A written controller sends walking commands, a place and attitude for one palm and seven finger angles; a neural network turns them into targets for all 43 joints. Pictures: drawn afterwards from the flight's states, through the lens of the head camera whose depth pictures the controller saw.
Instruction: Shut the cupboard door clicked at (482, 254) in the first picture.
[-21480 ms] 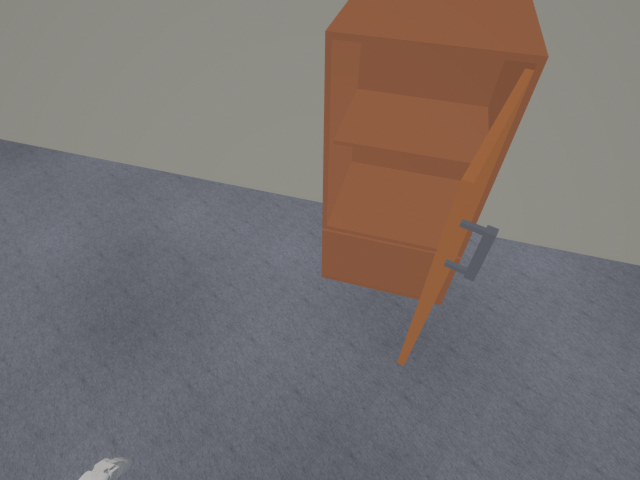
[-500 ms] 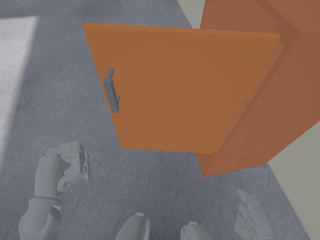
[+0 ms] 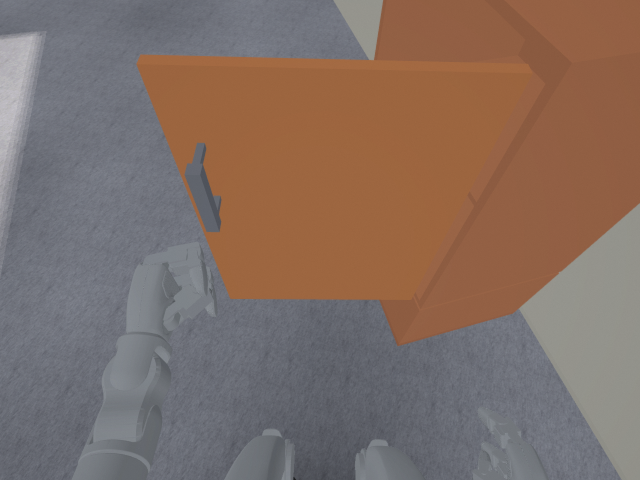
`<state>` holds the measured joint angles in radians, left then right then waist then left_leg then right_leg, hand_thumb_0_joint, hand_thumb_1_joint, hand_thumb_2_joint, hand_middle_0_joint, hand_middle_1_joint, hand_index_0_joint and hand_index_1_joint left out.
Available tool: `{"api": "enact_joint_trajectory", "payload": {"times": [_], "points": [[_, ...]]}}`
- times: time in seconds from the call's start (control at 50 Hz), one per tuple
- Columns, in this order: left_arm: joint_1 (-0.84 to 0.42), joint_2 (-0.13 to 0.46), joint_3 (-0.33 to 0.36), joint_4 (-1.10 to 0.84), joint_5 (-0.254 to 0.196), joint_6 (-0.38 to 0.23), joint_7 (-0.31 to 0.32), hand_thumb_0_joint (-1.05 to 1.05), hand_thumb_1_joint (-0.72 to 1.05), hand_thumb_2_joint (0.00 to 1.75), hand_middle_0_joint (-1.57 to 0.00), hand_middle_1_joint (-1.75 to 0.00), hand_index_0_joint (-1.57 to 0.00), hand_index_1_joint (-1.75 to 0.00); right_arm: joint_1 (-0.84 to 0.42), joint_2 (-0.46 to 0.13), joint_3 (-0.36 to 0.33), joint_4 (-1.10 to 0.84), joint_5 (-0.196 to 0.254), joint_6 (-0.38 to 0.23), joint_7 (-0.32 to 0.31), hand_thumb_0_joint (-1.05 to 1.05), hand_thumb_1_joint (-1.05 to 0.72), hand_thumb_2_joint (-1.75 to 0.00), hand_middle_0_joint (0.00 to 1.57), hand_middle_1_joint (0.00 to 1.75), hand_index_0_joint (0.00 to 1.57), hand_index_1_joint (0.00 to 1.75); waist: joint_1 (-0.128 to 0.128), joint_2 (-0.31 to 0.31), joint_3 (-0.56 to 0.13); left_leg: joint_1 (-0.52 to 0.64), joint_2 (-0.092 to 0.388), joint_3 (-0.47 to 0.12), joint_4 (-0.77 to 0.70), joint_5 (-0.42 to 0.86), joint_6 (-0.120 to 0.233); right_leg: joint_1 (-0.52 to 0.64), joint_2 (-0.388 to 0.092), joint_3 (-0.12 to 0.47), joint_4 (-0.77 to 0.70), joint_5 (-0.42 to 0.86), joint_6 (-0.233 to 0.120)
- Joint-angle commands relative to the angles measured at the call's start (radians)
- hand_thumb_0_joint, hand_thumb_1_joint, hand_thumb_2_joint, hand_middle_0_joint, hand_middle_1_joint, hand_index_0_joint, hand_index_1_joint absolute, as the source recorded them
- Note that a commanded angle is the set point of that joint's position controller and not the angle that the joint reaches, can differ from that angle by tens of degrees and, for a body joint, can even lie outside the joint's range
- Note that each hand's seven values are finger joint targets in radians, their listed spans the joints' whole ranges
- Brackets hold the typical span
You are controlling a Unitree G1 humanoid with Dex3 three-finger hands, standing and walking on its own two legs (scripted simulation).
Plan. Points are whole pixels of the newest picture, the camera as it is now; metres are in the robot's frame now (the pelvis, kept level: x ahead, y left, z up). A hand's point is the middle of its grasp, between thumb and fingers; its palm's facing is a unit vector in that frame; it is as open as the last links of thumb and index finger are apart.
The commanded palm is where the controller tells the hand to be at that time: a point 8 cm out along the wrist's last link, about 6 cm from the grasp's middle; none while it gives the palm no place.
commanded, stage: bring the fist close to the handle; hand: left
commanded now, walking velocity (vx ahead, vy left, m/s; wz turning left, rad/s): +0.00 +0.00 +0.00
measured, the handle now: (207, 189) +0.48 +0.18 +0.05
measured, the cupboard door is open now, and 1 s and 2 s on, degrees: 74 74 61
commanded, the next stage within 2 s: push the door shut along its arc in 0.68 s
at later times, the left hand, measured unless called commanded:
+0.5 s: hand (230, 242) +0.39 +0.13 +0.05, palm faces +0.04 -1.00 -0.05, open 3.1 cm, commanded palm +0.36 +0.18 +0.05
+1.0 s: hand (229, 236) +0.40 +0.14 +0.05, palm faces +0.02 -1.00 -0.03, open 3.1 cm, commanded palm +0.39 +0.19 +0.05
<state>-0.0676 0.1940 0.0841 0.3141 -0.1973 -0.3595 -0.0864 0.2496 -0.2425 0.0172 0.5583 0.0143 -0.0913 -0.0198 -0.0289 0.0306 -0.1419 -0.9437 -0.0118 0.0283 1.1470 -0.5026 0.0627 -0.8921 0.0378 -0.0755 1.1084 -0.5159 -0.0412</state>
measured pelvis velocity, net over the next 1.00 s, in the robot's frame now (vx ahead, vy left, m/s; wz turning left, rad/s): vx -0.01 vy -0.01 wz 0.00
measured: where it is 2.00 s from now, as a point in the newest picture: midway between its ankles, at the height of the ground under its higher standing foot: outside the picture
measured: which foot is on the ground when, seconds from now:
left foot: down 0.00-1.00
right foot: down 0.00-1.00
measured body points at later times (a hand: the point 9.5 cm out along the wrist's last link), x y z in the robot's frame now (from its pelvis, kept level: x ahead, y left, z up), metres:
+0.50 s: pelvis +0.00 +0.00 +0.00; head +0.08 +0.00 +0.44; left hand +0.38 +0.19 +0.05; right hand +0.11 -0.25 -0.11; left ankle +0.03 +0.08 -0.65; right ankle +0.01 -0.10 -0.65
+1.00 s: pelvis -0.01 -0.01 +0.00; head +0.08 +0.00 +0.44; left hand +0.40 +0.19 +0.05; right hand +0.12 -0.26 -0.11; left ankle +0.03 +0.08 -0.65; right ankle +0.01 -0.10 -0.65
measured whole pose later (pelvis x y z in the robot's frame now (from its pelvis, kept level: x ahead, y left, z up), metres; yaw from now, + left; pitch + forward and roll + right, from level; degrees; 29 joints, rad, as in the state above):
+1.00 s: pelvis -0.01 -0.01 +0.00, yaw +0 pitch +18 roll -2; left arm -0.50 0.23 0.16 0.79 -0.14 -0.49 -0.07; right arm 0.23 -0.24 0.01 0.62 0.01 -0.04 -0.01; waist -0.06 0.02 -0.13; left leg -0.98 -0.01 0.03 1.14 -0.47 0.05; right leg -0.93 0.04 -0.08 1.11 -0.50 -0.05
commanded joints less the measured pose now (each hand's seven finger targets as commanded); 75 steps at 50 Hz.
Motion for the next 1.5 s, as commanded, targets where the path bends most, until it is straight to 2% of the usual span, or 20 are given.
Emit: {"api": "enact_joint_trajectory", "payload": {"times": [0.0,0.1,0.18,0.26,0.3,0.36,0.42,0.48,0.54,0.64,0.78,0.84,0.86,0.9,1.0,1.1,1.24,1.26,1.36,1.48], "points": [[-0.313,0.118,0.063,-0.217,0.016,-0.157,0.066,0.00,0.90,0.90,-1.30,-1.50,-1.30,-1.50,0.002,-0.139,-0.053,-0.092,-0.016,-0.044,0.003,0.00,-0.90,-0.90,0.20,0.30,0.20,0.30,-0.008,0.030,-0.368,0.285,0.025,-0.103,-0.146,0.329,-0.049,0.117,-0.008,0.044,-0.104,0.296,0.003],[-0.366,0.066,0.000,0.042,0.052,-0.082,0.031,0.00,0.90,0.90,-1.30,-1.50,-1.30,-1.50,0.026,-0.154,-0.061,-0.077,-0.005,-0.010,0.014,0.00,-0.90,-0.90,0.20,0.30,0.20,0.30,-0.039,-0.025,-0.260,0.219,0.022,-0.096,-0.168,0.221,-0.043,0.084,-0.011,0.046,-0.148,0.229,0.008],[-0.506,0.064,0.009,-0.002,0.031,-0.070,0.033,0.00,0.90,0.90,-1.30,-1.50,-1.30,-1.50,0.028,-0.152,-0.064,-0.090,0.002,0.005,0.009,0.00,-0.90,-0.90,0.20,0.30,0.20,0.30,-0.028,0.012,-0.352,0.295,0.022,-0.098,-0.184,0.266,-0.049,0.113,-0.014,0.045,-0.154,0.261,0.005],[-0.665,0.088,0.048,-0.042,0.036,-0.155,0.101,0.00,0.90,0.90,-1.30,-1.50,-1.30,-1.50,0.034,-0.140,-0.063,-0.057,-0.012,-0.004,0.009,0.00,-0.90,-0.90,0.20,0.30,0.20,0.30,-0.040,0.025,-0.427,0.349,0.027,-0.104,-0.155,0.336,-0.054,0.101,-0.011,0.046,-0.126,0.309,0.008],[-0.593,0.137,0.102,0.035,0.056,-0.179,0.124,0.00,0.90,0.90,-1.30,-1.50,-1.30,-1.50,0.047,-0.146,-0.065,-0.051,-0.020,0.000,0.015,0.00,-0.90,-0.90,0.20,0.30,0.20,0.30,-0.021,-0.018,-0.414,0.298,0.024,-0.097,-0.150,0.331,-0.051,0.126,-0.007,0.050,-0.117,0.318,0.009],[-0.534,0.103,0.075,0.151,0.088,-0.176,0.119,0.00,0.90,0.90,-1.30,-1.50,-1.30,-1.50,0.052,-0.141,-0.065,-0.050,-0.023,0.018,0.030,0.00,-0.90,-0.90,0.20,0.30,0.20,0.30,-0.020,-0.034,-0.364,0.242,0.018,-0.078,-0.160,0.296,-0.047,0.135,-0.011,0.055,-0.126,0.316,0.011],[-0.430,0.100,0.077,0.191,0.085,-0.134,0.086,0.00,0.90,0.90,-1.30,-1.50,-1.30,-1.50,0.064,-0.146,-0.069,-0.074,-0.014,0.041,0.041,0.00,-0.90,-0.90,0.20,0.30,0.20,0.30,0.004,-0.016,-0.373,0.251,0.015,-0.063,-0.178,0.336,-0.047,0.179,-0.010,0.058,-0.143,0.361,0.006],[-0.488,0.092,0.069,0.126,0.046,-0.125,0.060,0.00,0.90,0.90,-1.30,-1.50,-1.30,-1.50,0.066,-0.145,-0.072,-0.084,-0.006,0.051,0.035,0.00,-0.90,-0.90,0.20,0.30,0.20,0.30,-0.014,-0.065,-0.367,0.239,0.014,-0.052,-0.185,0.312,-0.038,0.224,-0.012,0.072,-0.174,0.366,0.015],[-0.575,0.131,0.102,0.050,0.023,-0.175,0.058,0.00,0.90,0.90,-1.30,-1.50,-1.30,-1.50,0.052,-0.142,-0.070,-0.076,-0.005,0.043,0.020,0.00,-0.90,-0.90,0.20,0.30,0.20,0.30,-0.023,-0.077,-0.358,0.217,0.011,-0.048,-0.176,0.270,-0.031,0.238,-0.017,0.092,-0.185,0.340,0.019],[-0.622,0.107,0.054,0.064,0.050,-0.247,0.059,0.00,0.90,0.90,-1.30,-1.50,-1.30,-1.50,0.042,-0.138,-0.068,-0.041,-0.014,0.022,0.015,0.00,-0.90,-0.90,0.20,0.30,0.20,0.30,-0.049,-0.004,-0.332,0.238,0.014,-0.062,-0.157,0.236,-0.032,0.148,-0.017,0.084,-0.161,0.291,0.016],[-0.565,0.099,0.050,0.161,0.040,-0.169,0.017,0.00,0.90,0.90,-1.30,-1.50,-1.30,-1.50,0.048,-0.152,-0.073,-0.054,-0.002,0.032,0.018,0.00,-0.90,-0.90,0.20,0.30,0.20,0.30,-0.028,0.007,-0.361,0.266,0.013,-0.071,-0.182,0.233,-0.039,0.146,-0.016,0.072,-0.174,0.268,0.010],[-0.716,0.137,0.071,0.169,0.033,-0.165,0.018,0.00,0.90,0.90,-1.30,-1.50,-1.30,-1.50,0.047,-0.149,-0.065,-0.044,-0.001,0.034,0.007,0.00,-0.90,-0.90,0.20,0.30,0.20,0.30,-0.060,-0.028,-0.353,0.231,0.012,-0.070,-0.165,0.209,-0.031,0.145,-0.018,0.084,-0.177,0.258,0.019],[-0.755,0.182,0.115,0.198,0.034,-0.175,0.024,0.00,0.90,0.90,-1.30,-1.50,-1.30,-1.50,0.049,-0.149,-0.064,-0.035,-0.002,0.035,0.001,0.00,-0.90,-0.90,0.20,0.30,0.20,0.30,-0.061,-0.065,-0.330,0.191,0.011,-0.068,-0.159,0.182,-0.029,0.151,-0.020,0.094,-0.184,0.231,0.022],[-0.850,0.238,0.147,0.207,0.041,-0.205,0.025,0.00,0.90,0.90,-1.30,-1.50,-1.30,-1.50,0.050,-0.150,-0.058,-0.029,-0.003,0.029,-0.007,0.00,-0.90,-0.90,0.20,0.30,0.20,0.30,-0.068,-0.056,-0.323,0.159,0.010,-0.068,-0.146,0.158,-0.025,0.150,-0.021,0.108,-0.177,0.205,0.021],[-0.904,0.211,0.119,0.345,0.058,-0.224,-0.017,0.00,0.90,0.90,-1.30,-1.50,-1.30,-1.50,0.075,-0.156,-0.061,-0.004,-0.010,0.018,0.002,0.00,-0.90,-0.90,0.20,0.30,0.20,0.30,-0.078,0.041,-0.405,0.221,0.010,-0.079,-0.125,0.208,-0.033,0.092,-0.014,0.090,-0.136,0.248,0.014],[-0.968,0.226,0.122,0.458,0.046,-0.169,-0.086,0.00,0.90,0.90,-1.30,-1.50,-1.30,-1.50,0.123,-0.171,-0.067,-0.003,0.000,0.036,0.007,0.00,-0.90,-0.90,0.20,0.30,0.20,0.30,-0.097,0.009,-0.419,0.211,0.012,-0.086,-0.117,0.250,-0.030,0.094,-0.011,0.085,-0.134,0.291,0.013],[-1.096,0.222,0.114,0.488,0.039,-0.187,-0.117,0.00,0.90,0.90,-1.30,-1.50,-1.30,-1.50,0.165,-0.177,-0.071,0.018,-0.003,0.043,0.013,0.00,-0.90,-0.90,0.20,0.30,0.20,0.30,-0.120,0.019,-0.446,0.247,0.018,-0.103,-0.102,0.299,-0.031,0.039,-0.007,0.073,-0.116,0.305,0.011],[-1.107,0.257,0.140,0.507,0.045,-0.191,-0.116,0.00,0.90,0.90,-1.30,-1.50,-1.30,-1.50,0.175,-0.183,-0.072,0.025,-0.004,0.046,0.014,0.00,-0.90,-0.90,0.20,0.30,0.20,0.30,-0.119,0.010,-0.437,0.241,0.021,-0.108,-0.103,0.296,-0.032,0.034,-0.006,0.071,-0.114,0.298,0.009],[-1.156,0.262,0.129,0.505,0.063,-0.213,-0.129,0.00,0.90,0.90,-1.30,-1.50,-1.30,-1.50,0.200,-0.192,-0.081,0.032,-0.009,0.055,0.025,0.00,-0.90,-0.90,0.20,0.30,0.20,0.30,-0.120,0.071,-0.499,0.322,0.028,-0.130,-0.103,0.341,-0.041,-0.018,-0.002,0.057,-0.095,0.291,0.001],[-1.240,0.275,0.131,0.567,0.065,-0.189,-0.136,0.00,0.90,0.90,-1.30,-1.50,-1.30,-1.50,0.221,-0.202,-0.079,0.042,-0.008,0.069,0.030,0.00,-0.90,-0.90,0.20,0.30,0.20,0.30,-0.153,0.063,-0.454,0.301,0.031,-0.141,-0.105,0.299,-0.037,-0.060,0.003,0.053,-0.107,0.250,0.002]]}}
